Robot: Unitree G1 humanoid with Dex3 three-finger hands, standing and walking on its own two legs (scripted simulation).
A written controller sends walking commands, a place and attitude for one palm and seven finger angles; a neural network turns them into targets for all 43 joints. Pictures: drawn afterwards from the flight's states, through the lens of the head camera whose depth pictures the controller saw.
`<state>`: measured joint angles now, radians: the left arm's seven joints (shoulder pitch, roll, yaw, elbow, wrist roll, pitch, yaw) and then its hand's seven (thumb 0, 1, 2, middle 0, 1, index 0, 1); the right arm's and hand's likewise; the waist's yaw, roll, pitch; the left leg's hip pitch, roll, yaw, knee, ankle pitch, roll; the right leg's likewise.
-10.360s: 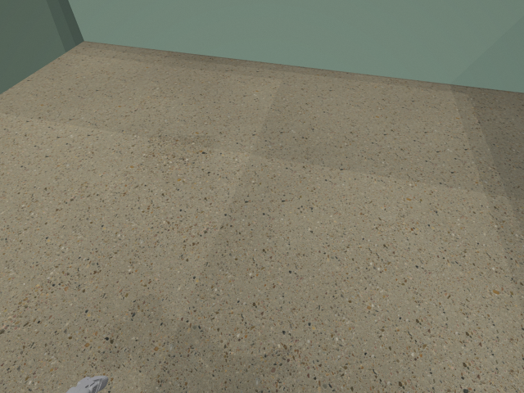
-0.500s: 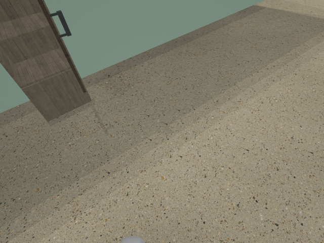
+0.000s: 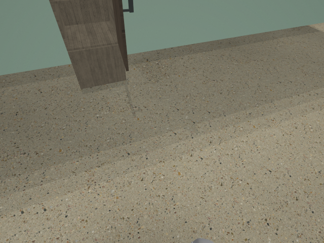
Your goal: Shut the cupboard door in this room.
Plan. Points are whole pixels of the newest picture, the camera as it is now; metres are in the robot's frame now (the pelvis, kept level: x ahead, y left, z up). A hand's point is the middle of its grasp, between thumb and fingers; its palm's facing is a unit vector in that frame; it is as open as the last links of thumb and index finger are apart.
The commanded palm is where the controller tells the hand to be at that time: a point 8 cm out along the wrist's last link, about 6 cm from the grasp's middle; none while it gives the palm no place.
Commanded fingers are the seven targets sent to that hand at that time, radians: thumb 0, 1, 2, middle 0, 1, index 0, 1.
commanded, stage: turn or walk to find it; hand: left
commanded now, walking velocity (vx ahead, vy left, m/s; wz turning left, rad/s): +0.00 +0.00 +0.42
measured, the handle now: out of the picture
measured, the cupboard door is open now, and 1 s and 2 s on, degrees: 85 85 85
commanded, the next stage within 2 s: stand and wait in 0.06 s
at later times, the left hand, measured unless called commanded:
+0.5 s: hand out of the picture +0.01 +0.14 -0.16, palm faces +0.16 -0.95 -0.25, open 7.3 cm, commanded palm none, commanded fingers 0.00 0.90 0.90 -0.20 -0.30 -0.20 -0.30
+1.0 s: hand out of the picture -0.08 +0.19 -0.17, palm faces +0.30 -0.93 -0.22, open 7.4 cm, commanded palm none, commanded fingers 0.00 0.90 0.90 -0.20 -0.30 -0.20 -0.30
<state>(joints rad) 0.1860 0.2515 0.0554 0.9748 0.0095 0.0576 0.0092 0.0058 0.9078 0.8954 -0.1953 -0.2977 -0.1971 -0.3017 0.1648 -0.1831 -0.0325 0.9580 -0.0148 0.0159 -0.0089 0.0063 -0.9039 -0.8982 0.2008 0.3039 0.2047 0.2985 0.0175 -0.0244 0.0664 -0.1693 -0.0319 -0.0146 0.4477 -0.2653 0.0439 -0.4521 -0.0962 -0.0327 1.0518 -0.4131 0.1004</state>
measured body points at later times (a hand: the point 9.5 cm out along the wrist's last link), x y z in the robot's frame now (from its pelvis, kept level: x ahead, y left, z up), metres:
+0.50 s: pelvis -0.02 -0.05 +0.00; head +0.00 -0.08 +0.45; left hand +0.00 +0.19 -0.14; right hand +0.02 -0.30 -0.17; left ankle -0.07 +0.10 -0.69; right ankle +0.01 -0.14 -0.74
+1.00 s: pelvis -0.06 -0.01 +0.00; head -0.06 +0.01 +0.45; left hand -0.09 +0.24 -0.16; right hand +0.06 -0.22 -0.14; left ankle -0.08 +0.07 -0.74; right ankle -0.04 -0.17 -0.68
